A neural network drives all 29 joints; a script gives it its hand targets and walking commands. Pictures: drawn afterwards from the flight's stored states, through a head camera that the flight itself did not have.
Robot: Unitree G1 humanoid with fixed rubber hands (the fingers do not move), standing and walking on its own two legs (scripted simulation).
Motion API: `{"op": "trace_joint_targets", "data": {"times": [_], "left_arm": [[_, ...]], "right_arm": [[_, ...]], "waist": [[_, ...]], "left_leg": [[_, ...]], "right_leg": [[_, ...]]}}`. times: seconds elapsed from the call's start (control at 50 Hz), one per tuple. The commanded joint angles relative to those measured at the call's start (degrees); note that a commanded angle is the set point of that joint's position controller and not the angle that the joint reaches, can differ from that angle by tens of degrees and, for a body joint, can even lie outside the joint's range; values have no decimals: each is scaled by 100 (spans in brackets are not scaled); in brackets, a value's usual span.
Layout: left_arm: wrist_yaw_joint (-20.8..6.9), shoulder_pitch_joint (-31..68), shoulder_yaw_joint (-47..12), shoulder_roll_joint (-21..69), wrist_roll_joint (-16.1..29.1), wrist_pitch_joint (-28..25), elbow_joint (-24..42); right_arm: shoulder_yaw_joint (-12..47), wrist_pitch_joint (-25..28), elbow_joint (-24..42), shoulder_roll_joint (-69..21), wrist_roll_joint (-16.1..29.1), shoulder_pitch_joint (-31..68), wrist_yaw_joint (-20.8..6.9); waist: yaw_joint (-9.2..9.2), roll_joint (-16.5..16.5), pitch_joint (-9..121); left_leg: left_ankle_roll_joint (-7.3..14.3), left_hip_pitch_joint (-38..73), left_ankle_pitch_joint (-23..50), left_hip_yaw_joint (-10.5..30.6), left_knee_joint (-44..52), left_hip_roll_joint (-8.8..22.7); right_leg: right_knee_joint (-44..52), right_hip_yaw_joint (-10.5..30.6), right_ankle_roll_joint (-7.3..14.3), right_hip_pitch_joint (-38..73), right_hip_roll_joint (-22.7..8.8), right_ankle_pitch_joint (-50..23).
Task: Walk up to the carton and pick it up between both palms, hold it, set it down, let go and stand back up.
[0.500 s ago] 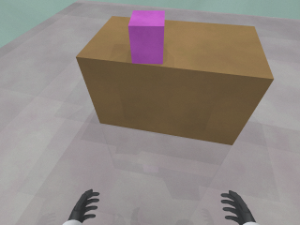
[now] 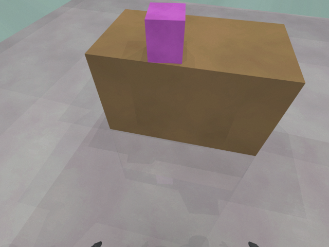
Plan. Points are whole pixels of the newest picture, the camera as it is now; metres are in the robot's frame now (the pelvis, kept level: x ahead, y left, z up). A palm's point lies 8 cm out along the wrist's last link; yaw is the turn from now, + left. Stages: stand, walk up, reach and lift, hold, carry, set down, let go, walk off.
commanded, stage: stand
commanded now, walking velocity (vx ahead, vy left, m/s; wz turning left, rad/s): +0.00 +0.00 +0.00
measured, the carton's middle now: (166, 33) +1.06 +0.03 +0.00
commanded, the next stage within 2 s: walk up in 1.06 s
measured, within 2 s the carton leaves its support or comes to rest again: neither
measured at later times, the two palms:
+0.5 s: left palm out of the picture +0.02 +0.21 -0.13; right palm out of the picture +0.02 -0.22 -0.13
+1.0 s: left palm out of the picture +0.00 +0.20 -0.14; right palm out of the picture +0.00 -0.21 -0.13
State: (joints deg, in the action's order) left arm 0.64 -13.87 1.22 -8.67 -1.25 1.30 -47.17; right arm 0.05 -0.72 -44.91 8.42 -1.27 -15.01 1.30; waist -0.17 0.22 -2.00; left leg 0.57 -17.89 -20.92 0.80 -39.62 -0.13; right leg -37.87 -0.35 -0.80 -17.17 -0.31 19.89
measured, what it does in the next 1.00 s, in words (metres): stands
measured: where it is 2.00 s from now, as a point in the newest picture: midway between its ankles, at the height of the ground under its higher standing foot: (172, 246)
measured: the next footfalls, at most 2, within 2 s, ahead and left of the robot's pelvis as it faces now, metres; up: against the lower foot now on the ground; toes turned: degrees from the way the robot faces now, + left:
right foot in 1.50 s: +0.14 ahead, -0.14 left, +0.00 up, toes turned -4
left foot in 1.92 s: +0.40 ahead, +0.12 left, +0.00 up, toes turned +9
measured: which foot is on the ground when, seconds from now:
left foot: down 0.00-1.00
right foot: down 0.00-1.00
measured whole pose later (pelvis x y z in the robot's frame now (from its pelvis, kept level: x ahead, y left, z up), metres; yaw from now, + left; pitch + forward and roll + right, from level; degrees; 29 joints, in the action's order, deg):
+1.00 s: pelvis +0.01 +0.00 +0.02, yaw -1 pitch -1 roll +0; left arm 2.7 -14.9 1.6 -5.8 -0.9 0.1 -67.0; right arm -1.6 0.3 -64.5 5.6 -1.0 -15.8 3.1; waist -0.2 0.7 -3.3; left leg 0.5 -10.7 -16.5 0.2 -28.4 -0.2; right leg -27.5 0.6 -0.8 -10.6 -0.4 15.6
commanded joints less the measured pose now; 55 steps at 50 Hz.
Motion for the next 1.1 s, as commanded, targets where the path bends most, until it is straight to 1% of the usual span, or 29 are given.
{"op": "trace_joint_targets", "data": {"times": [0.0, 0.04, 0.06, 0.08, 0.1, 0.14, 0.2, 0.22, 0.24, 0.26, 0.3, 0.34, 0.38, 0.46, 0.48, 0.52, 0.56, 0.58, 0.7, 0.72, 0.8, 0.82, 0.84, 0.88, 0.92, 0.98, 1.02, 1.04, 1.08], "left_arm": [[44, -2, 143, -420, 12, -143, 291], [96, -73, 158, -531, 14, -175, 172], [79, -318, 194, -566, 2, -158, 57], [61, -147, 206, -639, -20, -151, 18], [61, -63, 179, -549, 14, -166, -40], [40, -137, 151, -506, 45, -242, -137], [62, -206, 245, -697, 4, -270, -360], [93, -189, 220, -613, 8, -218, -393], [97, -320, 184, -609, 16, -193, -495], [85, -208, 195, -450, 22, -189, -530], [114, -393, 151, -319, 42, -186, -670], [125, -323, 213, -512, -7, -171, -712], [137, -498, 157, -402, 16, -159, -926], [122, -553, 153, -477, 41, -207, -1100], [151, -277, 117, -260, 18, -227, -1155], [178, -560, 148, -400, 4, -244, -1284], [160, -376, 102, -202, 45, -228, -1339], [154, -568, 83, -181, 53, -215, -1416], [193, -439, 131, -225, 37, -174, -1609], [203, -495, 104, -131, 41, -145, -1709], [206, -594, 108, -151, 36, -154, -1774], [219, -685, 133, -254, 21, -156, -1829], [221, -511, 78, -53, 48, -180, -1812], [216, -501, 84, -157, 32, -174, -1846], [233, -616, 98, -101, 41, -167, -1917], [218, -493, 120, -219, 68, -165, -1909], [226, -470, 79, -42, 28, -177, -1959], [206, -624, 92, -101, 51, -194, -1995], [210, -554, 93, -160, 35, -180, -2028]], "right_arm": [[-205, 165, 373, 561, 25, 116, 30], [-243, 158, 239, 546, 7, 88, 73], [-233, 154, 126, 538, 16, 49, 67], [-264, 151, 92, 541, 28, -95, 84], [-289, 148, 81, 688, -16, -61, 38], [-341, 119, -104, 744, 16, -76, 34], [-297, 131, -300, 468, 41, -137, 65], [-325, 137, -332, 666, 18, -55, 55], [-393, 142, -358, 739, 72, -101, 55], [-365, 141, -452, 735, 54, -15, 65], [-379, 107, -645, 728, 3, -154, 76], [-289, 91, -708, 384, 37, -190, 109], [-273, 81, -865, 335, 79, -282, 95], [-349, 145, -1058, 531, 90, -318, 108], [-353, 168, -1070, 553, 40, -280, 78], [-358, 152, -1218, 477, 49, -308, 112], [-332, 133, -1327, 402, 74, -443, 101], [-331, 122, -1337, 432, 64, -370, 105], [-338, 109, -1553, 432, 41, -509, 124], [-270, 134, -1569, 149, 51, -523, 117], [-235, 161, -1686, 198, 25, -560, 155], [-212, 172, -1697, 146, 27, -345, 182], [-236, 170, -1671, 140, 54, -411, 157], [-252, 170, -1732, 275, 52, -400, 166], [-227, 156, -1802, 146, 24, -451, 195], [-173, 152, -1867, -52, 20, -401, 179], [-244, 157, -1875, 221, 53, -464, 178], [-222, 151, -1900, 132, 47, -476, 185], [-201, 159, -2015, 164, 33, -687, 200]], "waist": [[8, -326, 342], [-29, -128, 56], [-92, -286, 129], [28, 105, -46], [63, 206, 105], [72, -145, 192], [3, 205, 156], [40, -137, 244], [49, 233, 102], [-12, 256, 2], [17, -182, 10], [7, -345, -168], [-37, -2, -244], [-29, 182, -68], [89, 124, 2], [-10, -118, -12], [86, -124, -107], [-24, 84, -85], [46, -166, -131], [35, 126, -222], [2, -191, -223], [-136, -141, -238], [7, -24, -257], [10, 175, -154], [-53, -161, -185], [-60, -86, -201], [25, -275, -196], [-67, -197, 111], [12, -179, -74]], "left_leg": [[255, -128, 909, 584, 1233, 365], [216, 6, 904, 418, 1095, 291], [214, 160, 1011, 464, 1134, 297], [222, 140, 1028, 459, 1107, 329], [203, 328, 1098, 350, 1022, 281], [178, 556, 1293, 293, 969, 200], [184, 348, 1416, 364, 1121, 364], [229, 231, 1211, 440, 1287, 392], [224, 126, 1036, 477, 1365, 374], [162, 208, 966, 272, 1317, 284], [196, 423, 769, 305, 1406, 310], [158, 52, 554, 468, 1643, 395], [136, 123, 639, 406, 1627, 314], [188, 518, 880, 383, 1553, 332], [199, 404, 1080, 346, 1522, 356], [154, 612, 1204, 335, 1538, 352], [140, 458, 1115, 308, 1605, 297], [157, 473, 1026, 380, 1612, 340], [167, 431, 765, 396, 1785, 390], [152, 405, 1003, 395, 1704, 444], [154, 356, 1113, 392, 1805, 366], [164, 456, 1298, 415, 1802, 430], [171, 470, 1432, 375, 1729, 394], [142, 692, 1482, 362, 1700, 389], [121, 623, 1454, 302, 1729, 368], [167, 764, 1832, 395, 1771, 455], [186, 863, 2141, 305, 1712, 437], [191, 906, 2153, 351, 1660, 455], [137, 742, 1886, 320, 1736, 445]], "right_leg": [[632, 170, 258, 210, -102, -824], [892, 341, 343, -25, -248, -892], [839, 267, 306, -124, -145, -806], [912, 291, 309, -174, -188, -969], [965, 355, 307, -97, -234, -1016], [1145, 557, 396, -178, -315, -1113], [1025, 426, 359, 213, -300, -1313], [959, 373, 335, 337, -210, -1317], [1048, 356, 309, 439, -274, -1332], [1172, 468, 347, 267, -321, -1078], [1290, 581, 359, 127, -355, -908], [1132, 319, 293, 217, -188, -871], [1270, 377, 284, 191, -213, -841], [1478, 586, 378, 118, -309, -861], [1396, 516, 401, 405, -364, -1215], [1495, 530, 393, 281, -331, -1156], [1511, 499, 350, 317, -314, -1116], [1502, 406, 305, 279, -273, -1019], [1514, 406, 268, 412, -282, -1027], [1493, 350, 257, 443, -280, -1210], [1455, 382, 273, 515, -294, -1208], [1477, 362, 270, 501, -295, -1194], [1509, 423, 295, 588, -355, -1384], [1577, 479, 291, 418, -338, -1348], [1524, 459, 297, 524, -338, -1409], [1500, 353, 263, 472, -302, -1478], [1495, 453, 304, 573, -409, -1663], [1511, 374, 275, 794, -357, -1692], [1520, 350, 225, 745, -321, -1560]]}}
